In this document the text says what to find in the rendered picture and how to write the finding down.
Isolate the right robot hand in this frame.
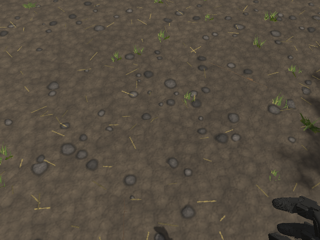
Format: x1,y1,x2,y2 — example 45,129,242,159
268,196,320,240

